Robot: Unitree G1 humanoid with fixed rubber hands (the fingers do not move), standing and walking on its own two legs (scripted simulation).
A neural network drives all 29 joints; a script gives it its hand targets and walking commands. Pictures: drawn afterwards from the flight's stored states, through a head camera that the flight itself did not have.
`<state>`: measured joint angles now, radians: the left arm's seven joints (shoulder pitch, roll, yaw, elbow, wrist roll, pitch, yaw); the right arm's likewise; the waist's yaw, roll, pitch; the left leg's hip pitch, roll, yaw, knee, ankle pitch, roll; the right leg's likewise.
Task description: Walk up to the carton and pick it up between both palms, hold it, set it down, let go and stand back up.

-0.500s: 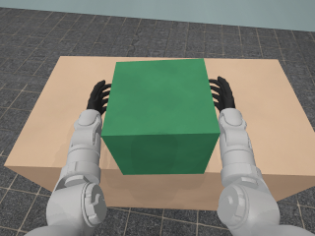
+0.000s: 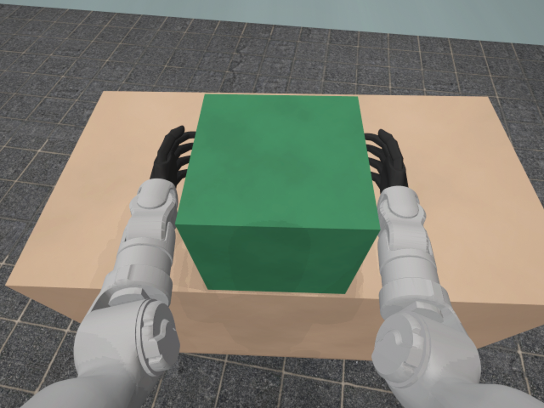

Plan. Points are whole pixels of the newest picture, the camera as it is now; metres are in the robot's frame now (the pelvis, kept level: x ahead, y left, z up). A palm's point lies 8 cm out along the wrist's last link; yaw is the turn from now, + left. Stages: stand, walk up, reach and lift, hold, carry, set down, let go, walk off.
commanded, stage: set down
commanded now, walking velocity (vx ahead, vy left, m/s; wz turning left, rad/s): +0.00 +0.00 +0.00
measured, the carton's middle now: (278, 198) +0.43 -0.02 +0.01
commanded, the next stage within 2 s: none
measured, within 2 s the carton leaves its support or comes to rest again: rests again in 0.54 s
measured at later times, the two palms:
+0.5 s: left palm (162, 183) +0.44 +0.16 +0.06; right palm (384, 187) +0.41 -0.18 +0.06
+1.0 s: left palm (164, 181) +0.45 +0.16 +0.06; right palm (382, 183) +0.42 -0.18 +0.05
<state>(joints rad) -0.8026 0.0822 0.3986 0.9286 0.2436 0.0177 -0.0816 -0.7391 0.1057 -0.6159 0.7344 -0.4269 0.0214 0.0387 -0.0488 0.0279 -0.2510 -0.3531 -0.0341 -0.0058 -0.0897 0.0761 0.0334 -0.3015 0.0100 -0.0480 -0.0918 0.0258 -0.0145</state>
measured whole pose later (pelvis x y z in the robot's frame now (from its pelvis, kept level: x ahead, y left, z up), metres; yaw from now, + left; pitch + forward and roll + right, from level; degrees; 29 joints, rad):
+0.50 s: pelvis -0.01 +0.00 +0.00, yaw +0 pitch +23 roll +0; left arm -0.85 0.12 0.38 1.07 0.22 -0.07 -0.06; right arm -0.77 0.09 -0.62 0.81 -0.43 -0.01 0.01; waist -0.05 0.03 -0.26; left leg -0.39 -0.04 -0.01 -0.09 0.09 0.04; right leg -0.34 0.01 -0.05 -0.09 0.04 -0.01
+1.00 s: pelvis +0.00 +0.00 +0.00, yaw -1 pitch +24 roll +0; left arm -0.87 0.11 0.44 1.09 0.23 -0.13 -0.07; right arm -0.80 0.07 -0.60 0.85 -0.41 -0.07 0.00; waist -0.03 0.03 -0.25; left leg -0.41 -0.04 0.01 -0.09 0.08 0.04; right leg -0.36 0.01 -0.03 -0.09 0.04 -0.01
